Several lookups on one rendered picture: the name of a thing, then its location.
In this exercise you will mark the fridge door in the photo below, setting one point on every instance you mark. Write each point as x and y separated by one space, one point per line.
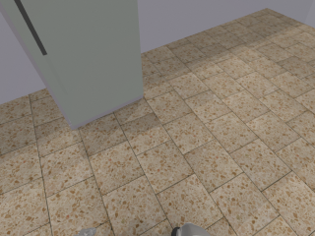
93 61

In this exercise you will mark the right robot thigh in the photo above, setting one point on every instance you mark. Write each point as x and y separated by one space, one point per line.
191 230

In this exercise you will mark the handle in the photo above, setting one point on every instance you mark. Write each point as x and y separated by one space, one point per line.
29 24

